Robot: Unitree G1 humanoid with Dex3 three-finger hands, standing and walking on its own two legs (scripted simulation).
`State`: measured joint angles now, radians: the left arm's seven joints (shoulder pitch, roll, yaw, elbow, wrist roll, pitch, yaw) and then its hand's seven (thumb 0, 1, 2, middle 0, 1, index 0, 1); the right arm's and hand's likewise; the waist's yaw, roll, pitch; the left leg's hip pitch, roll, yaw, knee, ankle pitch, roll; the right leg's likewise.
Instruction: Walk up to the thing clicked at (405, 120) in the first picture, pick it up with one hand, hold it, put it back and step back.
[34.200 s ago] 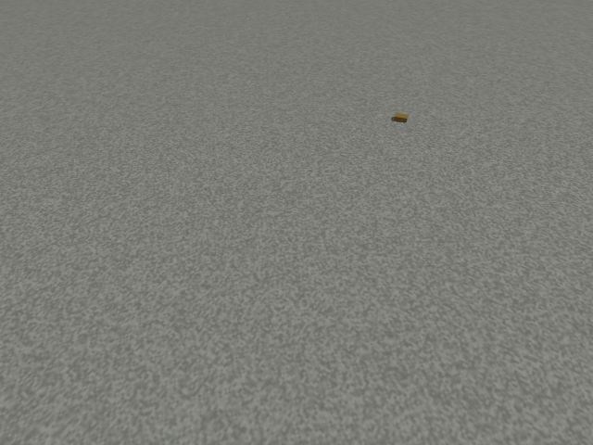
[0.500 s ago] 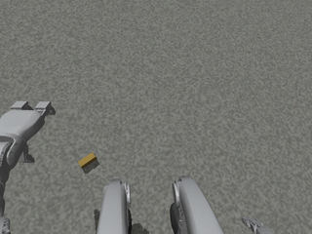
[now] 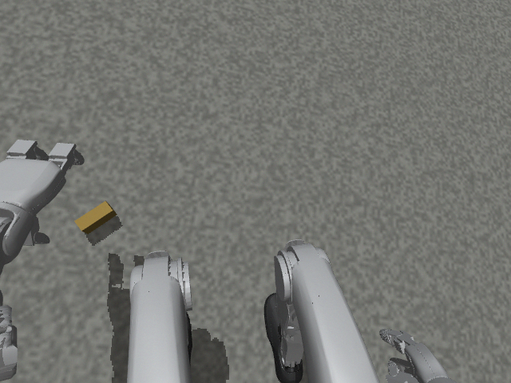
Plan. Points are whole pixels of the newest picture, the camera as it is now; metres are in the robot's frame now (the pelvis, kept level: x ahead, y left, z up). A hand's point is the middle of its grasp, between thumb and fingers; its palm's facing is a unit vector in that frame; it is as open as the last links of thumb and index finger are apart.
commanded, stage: approach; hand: left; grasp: from above
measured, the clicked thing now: (96, 217) +0.43 +0.31 -0.40
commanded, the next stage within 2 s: rest palm in 0.42 s
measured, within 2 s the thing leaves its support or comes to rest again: neither
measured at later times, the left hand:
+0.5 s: hand (87, 215) +0.42 +0.30 -0.32, palm faces -0.50 -0.09 -0.86, open 13.8 cm
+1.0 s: hand (96, 227) +0.40 +0.29 -0.35, palm faces -0.49 -0.10 -0.87, open 14.3 cm
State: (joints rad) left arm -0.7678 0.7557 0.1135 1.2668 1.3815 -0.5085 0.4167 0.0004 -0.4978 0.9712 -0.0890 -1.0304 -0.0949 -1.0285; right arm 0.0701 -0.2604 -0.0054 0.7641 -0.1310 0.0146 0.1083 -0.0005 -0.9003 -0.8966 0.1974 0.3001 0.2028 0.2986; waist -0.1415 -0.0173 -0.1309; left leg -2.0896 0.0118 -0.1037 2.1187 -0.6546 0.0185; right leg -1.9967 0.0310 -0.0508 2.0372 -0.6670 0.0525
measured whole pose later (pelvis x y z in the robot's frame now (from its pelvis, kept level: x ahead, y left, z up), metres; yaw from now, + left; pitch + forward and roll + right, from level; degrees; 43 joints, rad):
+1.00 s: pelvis +0.00 -0.01 -0.13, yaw -5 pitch +26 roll -10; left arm -0.81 0.90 0.16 1.61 1.46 -0.48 0.62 0.00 -0.49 0.97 -0.08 -0.90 -0.07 -0.92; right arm -0.01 -0.23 0.16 0.80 -0.29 -0.07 0.18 0.00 -0.89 -0.90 0.20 0.30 0.20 0.30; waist -0.24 -0.14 0.04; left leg -2.34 0.01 -0.22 2.59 -0.72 -0.02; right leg -2.24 0.08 -0.13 2.46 -0.70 0.05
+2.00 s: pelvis +0.01 +0.00 -0.14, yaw -7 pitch +26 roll -12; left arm -0.82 0.83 0.06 1.67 1.36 -0.25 0.77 0.00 -0.50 0.98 -0.09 -0.97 -0.08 -0.99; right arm -0.04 -0.30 0.18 0.82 -0.32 -0.18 0.24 0.00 -0.90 -0.90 0.20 0.30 0.20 0.30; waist -0.25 -0.13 0.03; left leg -2.36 0.02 -0.23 2.61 -0.73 0.00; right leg -2.26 0.10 -0.13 2.47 -0.70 0.05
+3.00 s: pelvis +0.01 -0.01 -0.13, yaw -7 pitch +26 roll -13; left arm -0.84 0.94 0.15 1.64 1.25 -0.31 0.56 0.00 -0.39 0.90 -0.07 -1.05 -0.12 -1.01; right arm 0.00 -0.30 0.23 0.75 -0.30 -0.19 0.24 0.00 -0.89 -0.90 0.20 0.30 0.20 0.30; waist -0.28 -0.13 0.13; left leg -2.34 0.00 -0.25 2.61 -0.75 -0.02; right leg -2.23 0.08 -0.16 2.46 -0.72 0.06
